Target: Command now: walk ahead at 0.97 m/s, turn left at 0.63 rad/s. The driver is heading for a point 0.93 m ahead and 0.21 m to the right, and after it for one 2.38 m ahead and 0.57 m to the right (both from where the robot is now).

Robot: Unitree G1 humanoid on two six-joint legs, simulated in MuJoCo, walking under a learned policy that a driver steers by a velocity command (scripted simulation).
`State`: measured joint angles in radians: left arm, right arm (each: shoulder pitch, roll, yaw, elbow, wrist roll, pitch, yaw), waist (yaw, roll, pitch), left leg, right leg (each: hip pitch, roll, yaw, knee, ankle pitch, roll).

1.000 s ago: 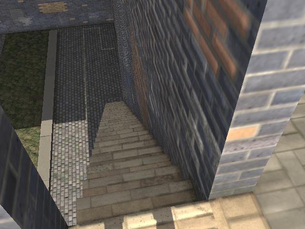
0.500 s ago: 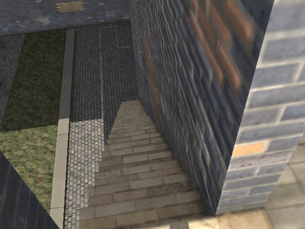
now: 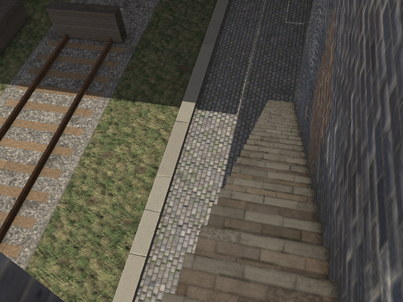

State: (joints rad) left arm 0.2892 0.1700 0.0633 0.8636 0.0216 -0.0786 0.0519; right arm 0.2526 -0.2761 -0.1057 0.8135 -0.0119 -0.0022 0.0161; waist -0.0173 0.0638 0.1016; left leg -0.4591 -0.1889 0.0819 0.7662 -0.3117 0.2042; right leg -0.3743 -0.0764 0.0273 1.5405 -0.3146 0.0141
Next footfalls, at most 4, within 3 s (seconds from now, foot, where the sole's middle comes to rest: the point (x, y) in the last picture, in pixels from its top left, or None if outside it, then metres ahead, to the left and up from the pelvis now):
0.58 right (251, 288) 0.57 -0.11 -1.14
0.90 left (224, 226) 0.95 -0.01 -1.35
1.12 right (284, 238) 0.95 -0.34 -1.54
1.48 left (242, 209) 1.25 -0.14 -1.74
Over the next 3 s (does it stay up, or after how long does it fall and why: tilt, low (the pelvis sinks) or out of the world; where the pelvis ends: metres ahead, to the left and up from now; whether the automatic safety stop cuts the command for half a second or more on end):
stays up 1.46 -0.32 -1.20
